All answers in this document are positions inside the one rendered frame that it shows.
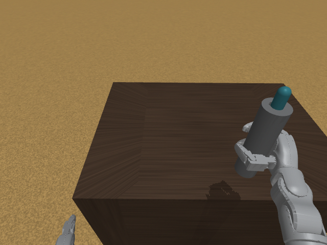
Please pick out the right robot hand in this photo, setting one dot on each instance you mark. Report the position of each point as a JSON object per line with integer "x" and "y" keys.
{"x": 282, "y": 154}

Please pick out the left robot hand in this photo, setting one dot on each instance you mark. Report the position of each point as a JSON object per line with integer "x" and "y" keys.
{"x": 68, "y": 236}

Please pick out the bottle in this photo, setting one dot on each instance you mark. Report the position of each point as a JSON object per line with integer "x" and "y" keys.
{"x": 269, "y": 121}

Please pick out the right robot arm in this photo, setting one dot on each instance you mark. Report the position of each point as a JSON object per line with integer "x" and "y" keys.
{"x": 300, "y": 220}

